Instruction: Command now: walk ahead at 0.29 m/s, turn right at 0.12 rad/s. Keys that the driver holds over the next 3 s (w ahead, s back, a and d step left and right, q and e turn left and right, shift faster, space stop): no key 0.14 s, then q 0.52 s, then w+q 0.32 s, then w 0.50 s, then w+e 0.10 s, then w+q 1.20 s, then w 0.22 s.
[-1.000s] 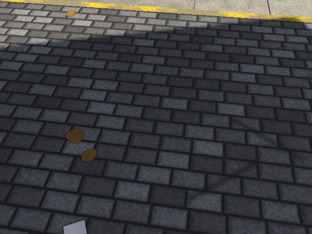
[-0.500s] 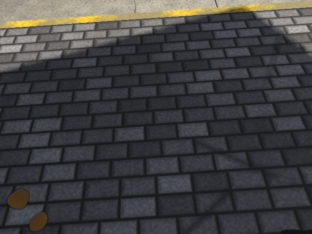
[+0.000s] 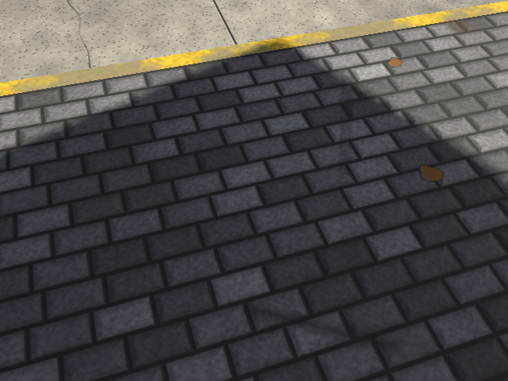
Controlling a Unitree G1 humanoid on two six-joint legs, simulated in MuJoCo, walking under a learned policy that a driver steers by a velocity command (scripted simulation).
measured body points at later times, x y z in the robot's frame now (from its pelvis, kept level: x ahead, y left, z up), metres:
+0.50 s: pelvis +0.11 -0.02 -0.01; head +0.13 -0.01 +0.44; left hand +0.23 +0.26 -0.12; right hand +0.24 -0.29 -0.13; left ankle +0.10 +0.11 -0.71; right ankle +0.19 -0.14 -0.75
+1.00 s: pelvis +0.16 +0.02 +0.00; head +0.17 +0.05 +0.45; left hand +0.22 +0.35 -0.10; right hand +0.34 -0.22 -0.09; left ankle +0.09 +0.09 -0.75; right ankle +0.29 -0.10 -0.72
